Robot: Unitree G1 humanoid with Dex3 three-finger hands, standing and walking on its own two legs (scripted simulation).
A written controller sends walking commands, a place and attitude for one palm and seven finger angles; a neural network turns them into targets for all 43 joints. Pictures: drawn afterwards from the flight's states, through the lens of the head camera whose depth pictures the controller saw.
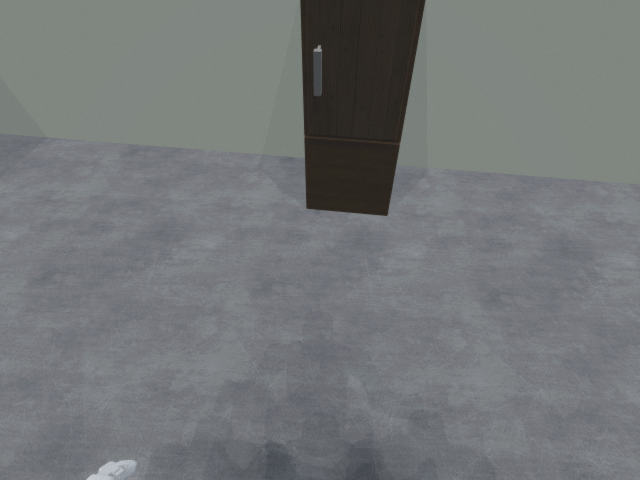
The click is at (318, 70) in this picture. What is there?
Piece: cupboard door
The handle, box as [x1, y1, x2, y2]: [313, 45, 321, 95]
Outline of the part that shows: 320,45 318,45 317,48 313,51 314,95 320,95 321,93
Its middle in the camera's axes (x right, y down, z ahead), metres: -0.01 -0.58 +1.33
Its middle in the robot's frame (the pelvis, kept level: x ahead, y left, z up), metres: +1.38 +0.07 -0.08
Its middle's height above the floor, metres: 0.69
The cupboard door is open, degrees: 0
